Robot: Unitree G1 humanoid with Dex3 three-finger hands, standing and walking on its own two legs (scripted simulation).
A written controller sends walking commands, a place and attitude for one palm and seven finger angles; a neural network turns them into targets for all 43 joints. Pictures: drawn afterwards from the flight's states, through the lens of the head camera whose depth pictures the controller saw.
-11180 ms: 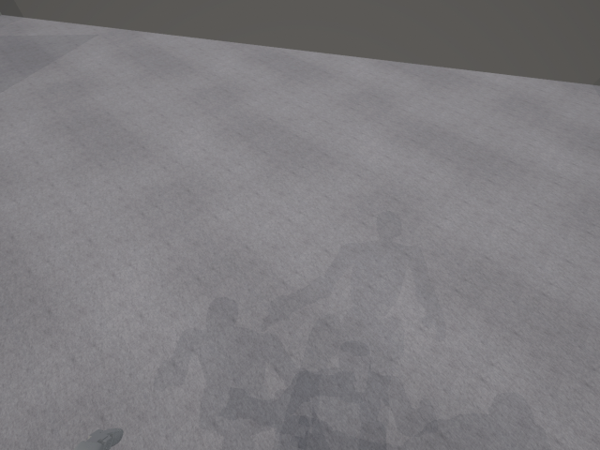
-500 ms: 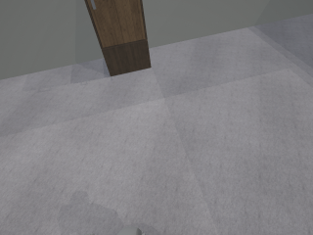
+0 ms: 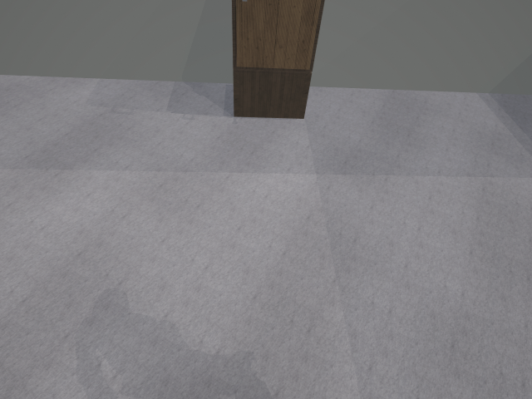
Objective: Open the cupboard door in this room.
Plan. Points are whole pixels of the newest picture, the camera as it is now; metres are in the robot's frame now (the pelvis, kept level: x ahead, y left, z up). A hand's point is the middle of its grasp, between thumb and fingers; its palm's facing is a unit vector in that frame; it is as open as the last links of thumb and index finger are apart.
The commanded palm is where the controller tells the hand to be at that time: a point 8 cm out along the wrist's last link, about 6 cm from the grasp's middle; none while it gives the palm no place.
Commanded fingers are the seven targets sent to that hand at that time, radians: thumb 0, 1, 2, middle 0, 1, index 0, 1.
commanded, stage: stand and wait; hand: left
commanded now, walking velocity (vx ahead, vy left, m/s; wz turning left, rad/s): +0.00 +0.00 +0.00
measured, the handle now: out of the picture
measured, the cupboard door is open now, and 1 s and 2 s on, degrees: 0 0 0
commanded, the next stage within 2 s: turn or walk to find it in 0.54 s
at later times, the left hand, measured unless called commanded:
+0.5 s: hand out of the picture +0.00 +0.14 -0.17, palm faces +0.02 -0.98 -0.21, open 7.3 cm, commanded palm none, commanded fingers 0.00 0.90 0.90 -0.20 -0.30 -0.20 -0.30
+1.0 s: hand out of the picture -0.03 +0.16 -0.18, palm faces +0.12 -0.97 -0.20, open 7.4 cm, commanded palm none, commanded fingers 0.00 0.90 0.90 -0.20 -0.30 -0.20 -0.30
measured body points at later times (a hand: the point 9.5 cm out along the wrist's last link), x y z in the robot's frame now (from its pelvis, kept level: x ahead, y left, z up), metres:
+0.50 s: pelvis -0.02 -0.04 +0.00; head -0.02 -0.05 +0.45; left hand +0.00 +0.19 -0.15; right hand -0.07 -0.26 -0.16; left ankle -0.03 +0.10 -0.74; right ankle -0.01 -0.14 -0.74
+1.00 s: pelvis -0.03 -0.02 -0.01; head -0.02 -0.01 +0.44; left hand -0.03 +0.21 -0.17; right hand -0.01 -0.24 -0.16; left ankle -0.03 +0.10 -0.74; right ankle -0.03 -0.14 -0.72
